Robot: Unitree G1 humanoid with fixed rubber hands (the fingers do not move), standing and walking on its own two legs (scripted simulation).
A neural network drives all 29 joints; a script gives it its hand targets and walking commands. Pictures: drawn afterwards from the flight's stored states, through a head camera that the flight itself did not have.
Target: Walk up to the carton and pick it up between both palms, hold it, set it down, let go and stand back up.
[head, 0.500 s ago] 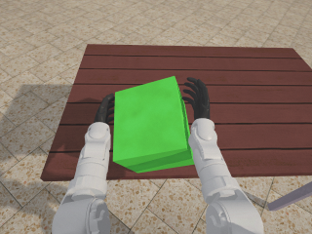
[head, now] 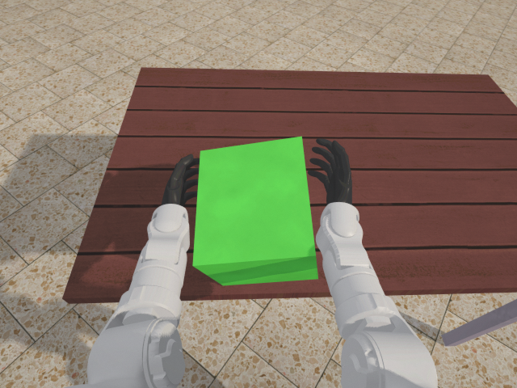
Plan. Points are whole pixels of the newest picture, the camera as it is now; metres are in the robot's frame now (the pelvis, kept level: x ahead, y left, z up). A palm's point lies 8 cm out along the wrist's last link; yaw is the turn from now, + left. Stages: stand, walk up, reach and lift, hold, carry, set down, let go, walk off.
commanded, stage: set down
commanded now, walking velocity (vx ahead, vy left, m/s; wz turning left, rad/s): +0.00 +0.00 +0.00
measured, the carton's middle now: (260, 215) +0.38 -0.02 +0.03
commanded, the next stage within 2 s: none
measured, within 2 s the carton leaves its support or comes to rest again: rests again in 1.64 s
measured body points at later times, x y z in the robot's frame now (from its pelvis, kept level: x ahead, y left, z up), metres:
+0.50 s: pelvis +0.00 +0.00 +0.00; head +0.04 +0.01 +0.45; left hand +0.41 +0.11 +0.05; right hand +0.39 -0.15 +0.08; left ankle -0.03 +0.13 -0.75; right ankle +0.03 -0.12 -0.75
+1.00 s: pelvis +0.00 +0.00 +0.00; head +0.05 +0.01 +0.45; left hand +0.41 +0.10 +0.04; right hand +0.39 -0.16 +0.07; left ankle -0.03 +0.13 -0.75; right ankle +0.03 -0.12 -0.75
